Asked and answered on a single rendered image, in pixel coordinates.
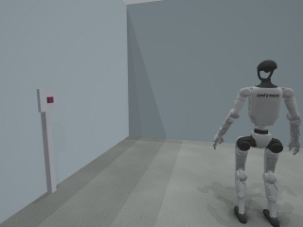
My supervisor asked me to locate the button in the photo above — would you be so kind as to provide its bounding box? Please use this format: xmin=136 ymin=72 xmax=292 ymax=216
xmin=46 ymin=96 xmax=54 ymax=103

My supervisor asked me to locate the left robot foot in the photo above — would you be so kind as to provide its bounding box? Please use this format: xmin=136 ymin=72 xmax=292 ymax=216
xmin=234 ymin=205 xmax=247 ymax=224

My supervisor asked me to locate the left robot upper arm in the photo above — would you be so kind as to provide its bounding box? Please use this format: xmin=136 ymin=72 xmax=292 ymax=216
xmin=230 ymin=87 xmax=253 ymax=119

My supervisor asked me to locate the panel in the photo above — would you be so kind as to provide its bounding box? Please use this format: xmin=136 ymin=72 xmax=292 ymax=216
xmin=36 ymin=89 xmax=59 ymax=194

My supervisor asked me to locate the robot head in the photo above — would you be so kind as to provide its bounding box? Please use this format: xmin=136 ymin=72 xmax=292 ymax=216
xmin=255 ymin=60 xmax=278 ymax=88

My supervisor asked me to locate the robot left forearm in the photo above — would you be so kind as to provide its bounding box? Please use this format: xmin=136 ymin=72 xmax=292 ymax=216
xmin=218 ymin=109 xmax=235 ymax=136

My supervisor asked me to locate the right robot upper arm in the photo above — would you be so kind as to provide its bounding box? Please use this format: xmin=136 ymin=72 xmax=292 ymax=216
xmin=280 ymin=87 xmax=300 ymax=121

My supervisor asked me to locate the robot left hand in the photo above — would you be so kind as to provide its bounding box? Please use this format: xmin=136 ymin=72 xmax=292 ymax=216
xmin=213 ymin=133 xmax=224 ymax=149

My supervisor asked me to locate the robot right forearm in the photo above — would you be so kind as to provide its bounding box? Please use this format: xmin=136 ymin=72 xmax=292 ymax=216
xmin=289 ymin=118 xmax=301 ymax=140

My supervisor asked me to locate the robot right hand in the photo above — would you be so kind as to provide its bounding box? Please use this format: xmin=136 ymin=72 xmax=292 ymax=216
xmin=286 ymin=138 xmax=301 ymax=155

